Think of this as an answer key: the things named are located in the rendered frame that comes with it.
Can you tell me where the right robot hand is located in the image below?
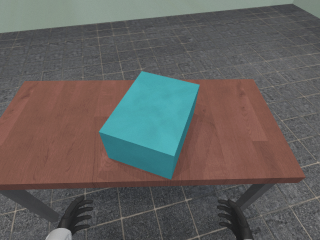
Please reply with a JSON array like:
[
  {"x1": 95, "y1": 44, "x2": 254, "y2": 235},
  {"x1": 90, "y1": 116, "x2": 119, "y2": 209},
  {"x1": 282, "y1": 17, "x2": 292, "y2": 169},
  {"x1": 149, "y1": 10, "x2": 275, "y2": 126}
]
[{"x1": 217, "y1": 199, "x2": 254, "y2": 240}]

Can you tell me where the table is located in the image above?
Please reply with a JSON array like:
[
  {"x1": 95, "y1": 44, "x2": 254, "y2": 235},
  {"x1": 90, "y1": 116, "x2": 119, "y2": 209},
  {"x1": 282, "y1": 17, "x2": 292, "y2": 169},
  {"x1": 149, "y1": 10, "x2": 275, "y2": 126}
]
[{"x1": 0, "y1": 79, "x2": 306, "y2": 222}]

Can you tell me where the carton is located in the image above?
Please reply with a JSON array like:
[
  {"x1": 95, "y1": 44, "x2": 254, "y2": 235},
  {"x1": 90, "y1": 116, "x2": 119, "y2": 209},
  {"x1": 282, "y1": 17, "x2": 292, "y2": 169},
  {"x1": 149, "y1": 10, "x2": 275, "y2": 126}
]
[{"x1": 99, "y1": 71, "x2": 200, "y2": 180}]

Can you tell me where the left robot hand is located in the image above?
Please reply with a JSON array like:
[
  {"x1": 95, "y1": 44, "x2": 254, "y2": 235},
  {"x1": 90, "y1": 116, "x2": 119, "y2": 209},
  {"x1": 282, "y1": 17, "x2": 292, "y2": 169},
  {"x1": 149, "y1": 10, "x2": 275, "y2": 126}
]
[{"x1": 57, "y1": 195, "x2": 94, "y2": 236}]

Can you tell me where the robot left forearm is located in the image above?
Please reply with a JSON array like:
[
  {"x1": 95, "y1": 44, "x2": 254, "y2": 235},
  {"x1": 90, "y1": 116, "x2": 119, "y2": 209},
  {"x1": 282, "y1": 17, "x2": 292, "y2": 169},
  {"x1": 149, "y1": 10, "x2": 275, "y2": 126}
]
[{"x1": 45, "y1": 228, "x2": 72, "y2": 240}]

